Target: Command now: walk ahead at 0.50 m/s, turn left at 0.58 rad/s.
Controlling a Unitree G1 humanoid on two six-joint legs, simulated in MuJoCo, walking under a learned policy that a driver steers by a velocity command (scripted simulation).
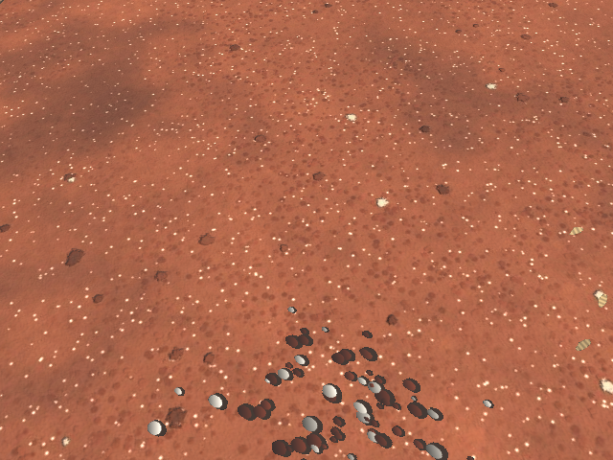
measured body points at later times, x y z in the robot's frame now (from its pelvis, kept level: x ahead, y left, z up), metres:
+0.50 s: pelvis +0.25 +0.08 -0.01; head +0.28 +0.10 +0.44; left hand +0.27 +0.35 -0.13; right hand +0.41 -0.16 -0.13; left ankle +0.25 +0.12 -0.75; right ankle +0.27 -0.08 -0.66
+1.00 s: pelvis +0.54 +0.11 -0.02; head +0.56 +0.11 +0.43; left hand +0.59 +0.40 -0.14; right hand +0.64 -0.14 -0.15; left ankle +0.37 +0.18 -0.64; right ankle +0.60 +0.07 -0.75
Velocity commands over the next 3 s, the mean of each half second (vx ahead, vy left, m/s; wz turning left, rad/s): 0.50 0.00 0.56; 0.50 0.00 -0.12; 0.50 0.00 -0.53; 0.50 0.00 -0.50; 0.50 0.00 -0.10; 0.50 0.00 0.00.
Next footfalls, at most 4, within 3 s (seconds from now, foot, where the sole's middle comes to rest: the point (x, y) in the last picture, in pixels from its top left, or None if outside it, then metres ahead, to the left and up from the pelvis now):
0.32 left None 0.29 0.13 -0.78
0.88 right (302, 391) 0.64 0.08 -0.78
1.40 left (229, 290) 0.92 0.27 -0.78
1.92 right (338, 228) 1.12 -0.02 -0.78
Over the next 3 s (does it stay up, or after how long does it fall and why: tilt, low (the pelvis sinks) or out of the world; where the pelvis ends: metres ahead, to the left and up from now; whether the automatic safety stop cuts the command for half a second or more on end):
stays up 1.54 -0.10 -0.02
